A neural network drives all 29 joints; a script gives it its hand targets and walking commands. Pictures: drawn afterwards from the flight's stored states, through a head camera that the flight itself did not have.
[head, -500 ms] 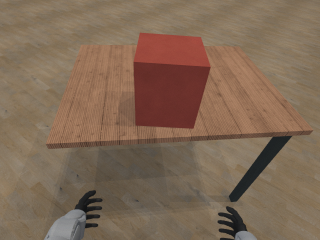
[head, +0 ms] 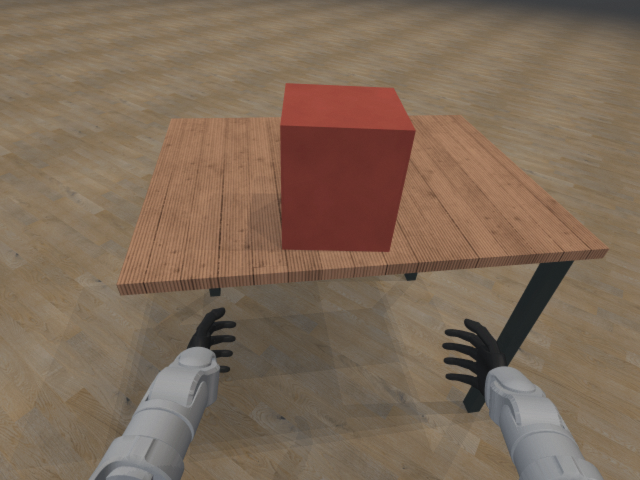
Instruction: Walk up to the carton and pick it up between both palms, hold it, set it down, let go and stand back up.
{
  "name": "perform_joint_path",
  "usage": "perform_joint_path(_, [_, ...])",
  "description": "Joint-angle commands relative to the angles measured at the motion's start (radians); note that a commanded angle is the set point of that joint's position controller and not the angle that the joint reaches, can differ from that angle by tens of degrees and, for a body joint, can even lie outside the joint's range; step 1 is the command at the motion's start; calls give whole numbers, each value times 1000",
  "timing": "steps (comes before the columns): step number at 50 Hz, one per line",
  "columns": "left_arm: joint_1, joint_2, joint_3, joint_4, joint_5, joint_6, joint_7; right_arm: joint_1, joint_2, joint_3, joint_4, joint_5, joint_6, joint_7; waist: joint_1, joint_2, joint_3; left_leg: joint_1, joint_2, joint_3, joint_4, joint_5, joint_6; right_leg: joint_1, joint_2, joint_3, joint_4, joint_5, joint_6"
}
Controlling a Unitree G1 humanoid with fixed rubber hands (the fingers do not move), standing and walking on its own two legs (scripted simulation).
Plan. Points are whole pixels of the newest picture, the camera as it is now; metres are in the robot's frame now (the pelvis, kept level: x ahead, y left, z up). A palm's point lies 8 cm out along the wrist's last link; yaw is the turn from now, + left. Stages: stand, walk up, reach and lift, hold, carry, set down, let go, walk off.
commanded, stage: reach and lift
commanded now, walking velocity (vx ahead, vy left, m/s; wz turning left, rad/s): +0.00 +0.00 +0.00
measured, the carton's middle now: (338, 168) +0.67 -0.01 +0.11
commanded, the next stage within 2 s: none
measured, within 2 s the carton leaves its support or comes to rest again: neither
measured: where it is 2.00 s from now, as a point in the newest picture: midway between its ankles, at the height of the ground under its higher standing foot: outside the picture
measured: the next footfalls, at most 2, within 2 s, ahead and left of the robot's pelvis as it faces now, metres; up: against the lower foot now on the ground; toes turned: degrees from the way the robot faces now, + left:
none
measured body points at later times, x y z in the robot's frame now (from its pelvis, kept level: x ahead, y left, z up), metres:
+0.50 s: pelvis -0.04 +0.01 -0.03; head -0.07 +0.02 +0.42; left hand +0.35 +0.18 +0.03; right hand +0.35 -0.20 +0.06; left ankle +0.06 +0.09 -0.72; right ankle +0.08 -0.13 -0.72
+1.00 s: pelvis -0.01 +0.01 -0.03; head -0.02 +0.03 +0.42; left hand +0.41 +0.19 +0.10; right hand +0.42 -0.19 +0.11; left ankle +0.06 +0.09 -0.72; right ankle +0.08 -0.13 -0.72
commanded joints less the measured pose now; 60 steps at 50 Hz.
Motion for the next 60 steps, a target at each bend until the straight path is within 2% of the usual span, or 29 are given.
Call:
perform_joint_path(1, [-419, 76, 34, 27, -24, -100, 8, -359, -127, -32, -24, -21, -49, -15, -31, 14, -182, -111, 28, -101, -137, -370, 1, 99, 39, 8, -25, -152, -26])
perform_joint_path(4, [-524, 159, 49, 65, -25, -136, -28, -438, -91, -36, -1, -48, -59, -36, -67, -140, -225, 110, -50, -92, 65, -112, -17, -151, -46, 78, -130, -367, -51])
perform_joint_path(5, [-426, 172, 74, 136, 0, -118, -61, -345, -42, -10, 42, -52, -52, -51, -92, -236, -196, 274, -96, -90, 190, 35, -45, -331, -125, 175, -254, -512, -65])
perform_joint_path(6, [-447, 233, 99, 81, 31, -95, -91, -386, -81, -55, -10, -75, -59, -67, -113, -269, -197, 433, -133, -108, 269, 139, -62, -522, -170, 235, -346, -625, -77])
perform_joint_path(8, [-596, 274, 73, -122, 25, -52, -98, -603, -89, -64, -137, -41, -47, -82, -83, -217, -203, 462, -146, -100, 306, 142, -95, -629, -186, 242, -366, -686, -111])
perform_joint_path(9, [-573, 253, 55, -136, 17, -28, -80, -602, -76, -41, -147, -5, -22, -92, -58, -118, -196, 374, -125, -90, 278, 88, -105, -542, -159, 222, -337, -686, -117])
perform_joint_path(10, [-572, 233, 48, -123, -30, -30, -62, -641, -65, -5, -181, 21, -9, -90, 4, -61, -142, 164, -87, -91, 181, -30, -75, -359, -105, 152, -202, -531, -101])
perform_joint_path(12, [-507, 128, 12, -29, -108, -71, -29, -587, -94, 24, -212, 23, -7, -58, 51, 33, -182, -254, 12, -157, -72, -305, -13, 175, 36, 7, 66, -92, -54])
perform_joint_path(13, [-537, 108, 1, -41, -115, -140, -4, -603, -107, -5, -219, 16, -38, -38, 54, 121, -266, -399, 47, -175, -158, -350, 11, 364, 73, -21, 134, 20, -36])
perform_joint_path(15, [-589, 82, -36, 63, -111, -257, 28, -637, -148, -54, -78, -1, -95, -3, 41, 178, -344, -446, 76, -209, -248, -558, 27, 391, 115, -50, 183, -30, -25])
perform_joint_path(17, [-572, 103, -64, 116, -103, -321, 23, -592, -152, -48, 15, -21, -125, 17, 1, 119, -338, -378, 37, -187, -183, -455, 16, 299, 108, -31, 150, -36, -28])
perform_joint_path(21, [-836, 181, -51, 81, -123, -365, 45, -898, -159, -106, -3, -91, -178, 39, -10, -32, -381, -315, -48, -137, -6, -324, 5, 54, 46, 35, 102, -282, -45])
perform_joint_path(23, [-872, 178, -58, 80, -146, -341, 65, -885, -133, -139, 99, -116, -153, 50, -50, -22, -447, -284, -46, -137, 51, -271, -1, -17, 33, 23, 115, -281, -46])
perform_joint_path(26, [-863, 199, -36, 131, -159, -328, 51, -907, -120, -127, 147, -118, -136, 32, -62, -55, -475, -290, -52, -148, 127, -250, -8, -60, 15, 34, 121, -327, -46])
perform_joint_path(29, [-773, 173, -16, 179, -115, -317, 37, -872, -145, -143, 196, -117, -158, 36, -37, 40, -434, -278, -52, -176, 102, -243, -38, -41, 24, 31, 131, -250, -56])
perform_joint_path(31, [-783, 142, -34, 188, -114, -341, 37, -929, -179, -131, 208, -102, -196, 42, -4, 103, -399, -396, -14, -217, 22, -371, -41, 53, 76, -13, 204, -160, -49])
perform_joint_path(32, [-810, 119, -68, 213, -131, -354, 43, -953, -204, -143, 224, -93, -205, 49, -12, 133, -416, -436, 7, -233, -8, -463, -37, 91, 99, -36, 224, -153, -46])
perform_joint_path(34, [-836, 142, -59, 186, -145, -402, 44, -941, -196, -122, 187, -69, -243, 39, -15, 145, -412, -430, 16, -219, -8, -397, -26, 103, 98, -43, 219, -99, -48])
perform_joint_path(35, [-873, 148, -72, 210, -150, -411, 41, -1005, -223, -117, 219, -73, -254, 31, -37, 127, -403, -434, 9, -213, 4, -363, -31, 61, 99, -33, 201, -123, -51])
perform_joint_path(37, [-933, 199, -77, 161, -170, -420, 37, -1055, -198, -99, 195, -66, -266, 27, -29, 61, -405, -407, -9, -185, 49, -290, -27, 10, 71, -8, 167, -173, -59])
perform_joint_path(41, [-925, 184, -116, 115, -231, -438, 26, -1044, -194, -114, 207, -65, -294, 24, -60, 51, -450, -318, -41, -170, 61, -208, -42, -36, 51, 8, 120, -206, -61])
perform_joint_path(44, [-879, 184, -119, 147, -223, -466, 21, -1012, -217, -111, 296, -47, -305, 28, -41, 110, -434, -321, -25, -186, 18, -189, -46, 12, 63, -5, 112, -140, -55])
perform_joint_path(50, [-953, 242, -67, 148, -244, -491, 34, -1141, -241, -122, 232, -39, -336, 40, -38, 49, -581, -273, -33, -178, 11, -66, -53, 19, 43, 18, 45, -118, -58])
perform_joint_path(52, [-1009, 236, -78, 93, -271, -508, 37, -1214, -258, -103, 142, -4, -355, 43, -31, 72, -636, -253, -26, -170, 3, 13, -64, 39, 41, 19, 26, -43, -44])
perform_joint_path(54, [-968, 238, -81, 119, -267, -497, 31, -1159, -271, -88, 227, 14, -340, 36, -47, 103, -644, -200, -21, -184, -6, 66, -78, 29, 48, 12, -8, -36, -45])
perform_joint_path(56, [-921, 241, -70, 103, -262, -483, 18, -1125, -271, -48, 213, 32, -335, 21, -48, 51, -693, -119, -33, -189, 4, 129, -84, 58, 44, 10, -11, 43, -40])
perform_joint_path(57, [-894, 247, -58, 92, -246, -484, 16, -1095, -288, -49, 249, 40, -338, 22, -39, 72, -678, -94, -26, -193, -26, 156, -97, 57, 55, 13, -29, 50, -43])
perform_joint_path(58, [-883, 256, -46, 119, -246, -492, 7, -1083, -246, -4, 245, 67, -351, 21, -8, 51, -634, -101, -28, -180, -34, 203, -93, 71, 51, 16, -53, 96, -30])
perform_joint_path(60, [-920, 253, -39, 129, -253, -517, -6, -1099, -240, 19, 227, 91, -370, 28, -16, 23, -656, -145, -36, -166, -74, 209, -90, 165, 46, 27, -67, 164, -21])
